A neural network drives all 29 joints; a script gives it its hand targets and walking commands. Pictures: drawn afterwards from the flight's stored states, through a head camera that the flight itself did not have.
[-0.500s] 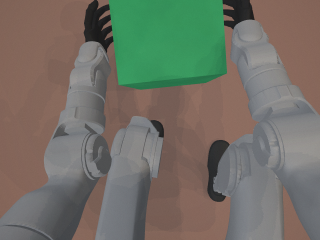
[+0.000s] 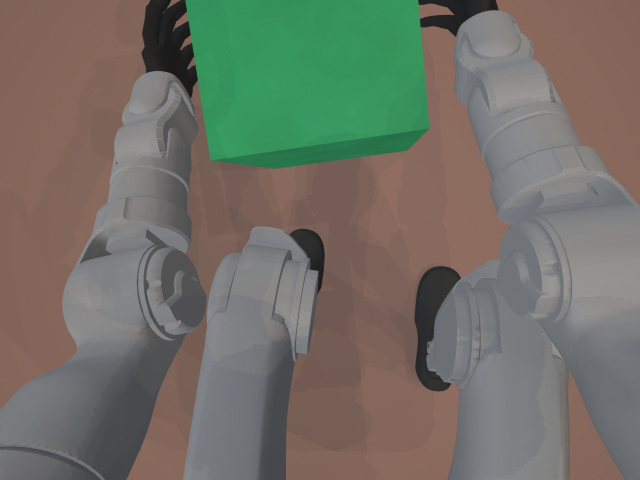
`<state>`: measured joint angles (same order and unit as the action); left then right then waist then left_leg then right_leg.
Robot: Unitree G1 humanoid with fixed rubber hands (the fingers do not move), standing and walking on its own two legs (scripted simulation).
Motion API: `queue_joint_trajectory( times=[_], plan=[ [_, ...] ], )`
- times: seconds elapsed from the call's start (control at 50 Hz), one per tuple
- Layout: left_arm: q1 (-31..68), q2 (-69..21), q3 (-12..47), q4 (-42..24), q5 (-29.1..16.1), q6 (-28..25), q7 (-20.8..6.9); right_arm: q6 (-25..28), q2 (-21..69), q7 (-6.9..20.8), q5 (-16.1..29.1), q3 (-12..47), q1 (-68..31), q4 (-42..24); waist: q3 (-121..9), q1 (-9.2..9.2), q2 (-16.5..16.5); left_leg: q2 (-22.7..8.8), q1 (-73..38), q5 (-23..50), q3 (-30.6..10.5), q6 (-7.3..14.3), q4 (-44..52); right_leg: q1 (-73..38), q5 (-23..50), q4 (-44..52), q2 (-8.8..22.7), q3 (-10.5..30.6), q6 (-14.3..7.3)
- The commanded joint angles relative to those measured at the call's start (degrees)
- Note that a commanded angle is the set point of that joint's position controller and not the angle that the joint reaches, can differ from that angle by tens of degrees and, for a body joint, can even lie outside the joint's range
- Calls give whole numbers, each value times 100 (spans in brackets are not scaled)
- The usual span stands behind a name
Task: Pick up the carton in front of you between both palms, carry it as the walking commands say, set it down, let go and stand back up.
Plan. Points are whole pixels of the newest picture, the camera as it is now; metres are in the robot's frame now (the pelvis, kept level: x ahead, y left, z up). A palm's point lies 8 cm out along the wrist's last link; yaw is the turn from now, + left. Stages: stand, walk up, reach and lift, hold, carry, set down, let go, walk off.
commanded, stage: set down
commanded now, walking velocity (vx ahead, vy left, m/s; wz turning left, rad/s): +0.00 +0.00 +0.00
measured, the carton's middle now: (320, 72) +0.50 +0.11 -0.24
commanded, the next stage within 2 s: let go in 1.56 s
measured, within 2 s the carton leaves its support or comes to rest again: neither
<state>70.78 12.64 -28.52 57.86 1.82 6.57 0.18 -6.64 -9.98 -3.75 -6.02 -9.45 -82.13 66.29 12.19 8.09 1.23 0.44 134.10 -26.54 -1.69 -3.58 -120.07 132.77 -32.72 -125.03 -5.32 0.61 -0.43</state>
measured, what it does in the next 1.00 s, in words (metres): rises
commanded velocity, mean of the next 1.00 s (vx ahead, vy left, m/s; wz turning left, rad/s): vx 0.00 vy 0.00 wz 0.00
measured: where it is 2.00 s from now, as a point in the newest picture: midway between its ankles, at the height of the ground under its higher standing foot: (364, 328)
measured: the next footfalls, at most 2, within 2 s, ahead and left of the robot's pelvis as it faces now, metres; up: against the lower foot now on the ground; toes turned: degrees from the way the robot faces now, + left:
none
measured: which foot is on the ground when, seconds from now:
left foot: down 0.00-1.00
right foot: down 0.00-1.00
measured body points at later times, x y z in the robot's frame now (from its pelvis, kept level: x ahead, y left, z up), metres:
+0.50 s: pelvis +0.00 +0.01 +0.00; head +0.37 +0.01 +0.26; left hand +0.46 +0.28 -0.19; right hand +0.55 -0.10 -0.20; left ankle +0.14 +0.14 -0.34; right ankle +0.10 -0.11 -0.34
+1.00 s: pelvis +0.01 +0.01 +0.09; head +0.33 +0.03 +0.41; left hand +0.47 +0.29 -0.03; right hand +0.57 -0.09 -0.04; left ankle +0.14 +0.14 -0.34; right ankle +0.10 -0.11 -0.34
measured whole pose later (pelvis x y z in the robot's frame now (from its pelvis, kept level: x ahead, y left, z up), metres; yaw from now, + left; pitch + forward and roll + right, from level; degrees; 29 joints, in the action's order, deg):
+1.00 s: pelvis +0.01 +0.01 +0.09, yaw +0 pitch +45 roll +0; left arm 55.1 10.6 -17.8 45.0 -7.5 4.4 5.4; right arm -7.2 -17.5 -4.0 1.2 -6.6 -69.0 56.6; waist -1.1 8.7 2.5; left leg 1.7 123.4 -26.2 -1.0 -1.4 -104.5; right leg 120.3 -33.3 -108.3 -3.1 1.8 1.2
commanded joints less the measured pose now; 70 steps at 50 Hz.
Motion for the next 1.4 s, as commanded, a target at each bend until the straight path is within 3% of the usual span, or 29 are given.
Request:
queue_joint_trajectory(
  times=[0.0, 0.1, 0.16, 0.2, 0.26, 0.3, 0.34, 0.4, 0.46, 0.56, 0.64, 0.7, 0.8, 0.92, 1.14, 1.38],
  plan=[
    [2627, -3694, 1420, -138, -172, 37, -1125, 64, 3360, 830, -28, 769, -1598, -73, -4427, -50, 527, 446, -2136, 780, 438, 119, 637, -2087, 641, 1270, -293, -8, -156],
    [2427, -3355, 1303, 42, -148, -26, -1019, 102, 2974, 782, -175, 677, -1439, -42, -4213, -133, 547, 427, -2137, 711, 405, 80, 611, -2122, 601, 1245, -252, -12, -135],
    [2236, -2987, 1189, 126, -165, -125, -899, 144, 2494, 714, -144, 706, -1489, -74, -4292, -79, 556, 386, -2341, 705, 424, 47, 587, -2219, 527, 1232, -214, -19, -88],
    [1834, -2100, 894, 290, -200, -271, -658, 209, 1553, 511, -44, 672, -1421, -107, -4404, -47, 555, 307, -2499, 714, 458, 1, 571, -2372, 453, 1242, -138, -25, -7],
    [796, 568, 417, 487, -455, -655, 128, 406, -1204, -129, 325, 522, -951, -221, -4656, 51, 454, 95, -2799, 740, 480, -114, 652, -2583, 413, 1249, 62, 45, 101],
    [960, 999, 579, 504, -775, -878, 383, 474, -1421, -289, 763, 777, -1255, -317, -4935, 233, 513, 17, -2886, 1002, 462, -58, 661, -2626, 562, 1204, 166, 126, 146],
    [1032, 1182, 789, 463, -1036, -1041, 448, 555, -1328, -262, 1184, 1111, -1446, -529, -5171, 389, 674, -48, -2887, 1328, 449, 14, 617, -2664, 813, 1106, 230, 178, 167],
    [1048, 1209, 1028, 347, -1256, -1168, 444, 579, -1128, -164, 1602, 1491, -1577, -895, -5421, 617, 833, -111, -2944, 1709, 462, 92, 572, -2838, 1121, 1009, 270, 225, 193],
    [890, 1327, 1075, 82, -1354, -1191, 457, 545, -1215, -124, 1772, 1578, -1413, -1096, -5846, 723, 835, -122, -3324, 1982, 481, 114, 583, -3067, 1249, 969, 261, 162, 215],
    [332, 1300, 1130, -548, -1523, -1058, 490, 424, -1471, -194, 1570, 1322, -879, -1431, -6910, 537, 717, -64, -4285, 2233, 513, 77, 747, -3470, 1204, 1047, 202, -106, 192],
    [-136, 1139, 1233, -1503, -1604, -803, 553, 259, -1565, -275, 1329, 1016, -713, -2089, -7974, 372, 630, 81, -5174, 2218, 585, 50, 1040, -3882, 1035, 1311, 76, -313, 132],
    [-228, 970, 1242, -1956, -1482, -494, 595, 30, -1515, -273, 1144, 756, -503, -2259, -7752, 333, 523, 197, -5190, 1818, 668, 15, 1412, -3787, 631, 1636, 0, -406, 84],
    [-385, 548, 1149, -1791, -1160, -327, 583, -31, -1344, -132, 892, 386, -146, -1709, -6462, 245, 229, 210, -4633, 1293, 624, -53, 1909, -3020, 198, 2109, -3, -382, 43],
    [-654, 414, 1003, -1786, -919, -329, 533, 45, -1225, -24, 719, 215, 108, -1387, -6528, 304, 236, 224, -4676, 1397, 644, -89, 2406, -3210, 382, 2640, -21, -360, 43],
    [-1188, 573, 805, -2551, -894, -93, 317, -210, -1088, -16, 577, 264, 263, -2445, -7738, 416, 792, 321, -5288, 2003, 802, -61, 3300, -5110, 1167, 3625, -93, -353, 158],
    [-1657, 417, 663, -2478, -670, -22, 64, -324, -874, 146, 351, 63, 918, -2312, -7219, 355, 591, 321, -6058, 2310, 772, -71, 4493, -5867, 1599, 4899, -66, -220, 196]
  ],
)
